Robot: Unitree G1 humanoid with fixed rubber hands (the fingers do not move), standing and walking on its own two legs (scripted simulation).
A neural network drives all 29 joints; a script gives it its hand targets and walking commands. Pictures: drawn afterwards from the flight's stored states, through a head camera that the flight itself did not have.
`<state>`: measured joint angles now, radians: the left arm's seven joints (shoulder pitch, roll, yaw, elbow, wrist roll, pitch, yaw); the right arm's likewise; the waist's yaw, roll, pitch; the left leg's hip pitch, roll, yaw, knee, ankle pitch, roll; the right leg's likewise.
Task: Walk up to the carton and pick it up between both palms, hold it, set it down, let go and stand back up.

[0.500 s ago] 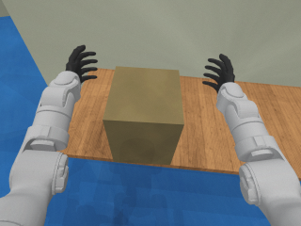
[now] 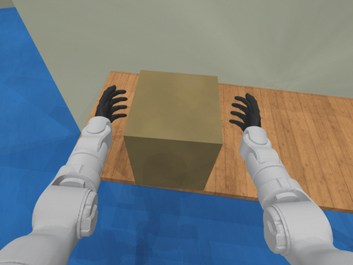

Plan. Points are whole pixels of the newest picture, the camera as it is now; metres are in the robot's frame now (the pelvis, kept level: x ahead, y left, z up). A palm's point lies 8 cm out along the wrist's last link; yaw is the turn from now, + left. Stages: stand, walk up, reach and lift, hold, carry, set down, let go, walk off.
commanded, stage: reach and lift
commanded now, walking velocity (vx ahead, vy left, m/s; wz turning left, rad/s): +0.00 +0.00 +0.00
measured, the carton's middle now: (174, 134) +0.45 +0.03 -0.01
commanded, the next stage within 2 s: none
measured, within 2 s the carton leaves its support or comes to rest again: neither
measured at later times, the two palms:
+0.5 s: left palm (113, 128) +0.44 +0.19 +0.02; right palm (248, 137) +0.42 -0.16 +0.03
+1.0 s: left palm (121, 132) +0.42 +0.16 +0.02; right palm (234, 145) +0.40 -0.13 +0.02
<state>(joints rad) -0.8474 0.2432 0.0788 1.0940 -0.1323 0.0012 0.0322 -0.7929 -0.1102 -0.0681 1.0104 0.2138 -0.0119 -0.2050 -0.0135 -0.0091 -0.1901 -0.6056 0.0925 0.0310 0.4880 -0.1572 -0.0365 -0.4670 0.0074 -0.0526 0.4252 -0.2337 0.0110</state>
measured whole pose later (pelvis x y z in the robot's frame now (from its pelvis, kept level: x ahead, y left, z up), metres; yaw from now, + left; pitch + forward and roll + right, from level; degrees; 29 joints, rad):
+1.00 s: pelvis -0.01 +0.02 +0.00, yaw -1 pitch +19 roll -2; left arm -0.89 0.06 0.43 1.31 0.27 -0.39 0.07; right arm -0.77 0.08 -0.64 1.09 -0.40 -0.40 -0.10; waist -0.02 0.01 -0.14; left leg -0.68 0.07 0.05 0.48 -0.14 0.00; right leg -0.53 -0.02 -0.03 0.39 -0.20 0.04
